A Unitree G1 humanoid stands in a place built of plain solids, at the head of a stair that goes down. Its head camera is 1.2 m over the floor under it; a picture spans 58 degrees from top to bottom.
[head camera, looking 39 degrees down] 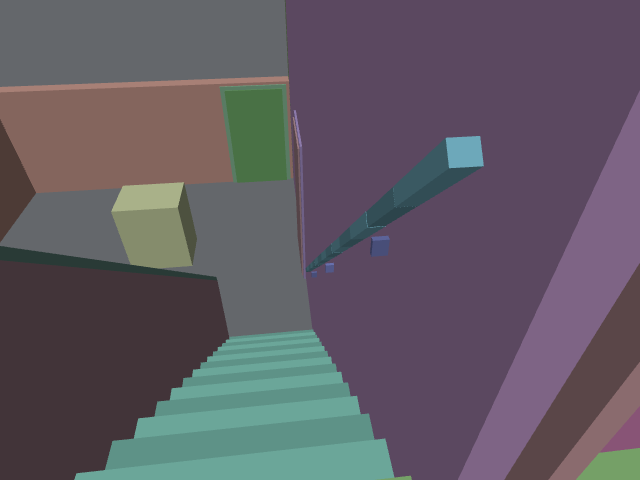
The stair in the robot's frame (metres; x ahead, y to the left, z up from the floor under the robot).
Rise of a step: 0.20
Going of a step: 0.20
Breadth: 0.98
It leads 6 degrees to the left of straight ahead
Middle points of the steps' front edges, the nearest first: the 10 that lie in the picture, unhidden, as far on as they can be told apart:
0.64 0.27 -0.20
0.84 0.29 -0.40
1.04 0.31 -0.60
1.23 0.34 -0.80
1.43 0.36 -1.00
1.63 0.38 -1.20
1.83 0.40 -1.40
2.03 0.43 -1.60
2.23 0.45 -1.80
2.43 0.47 -2.00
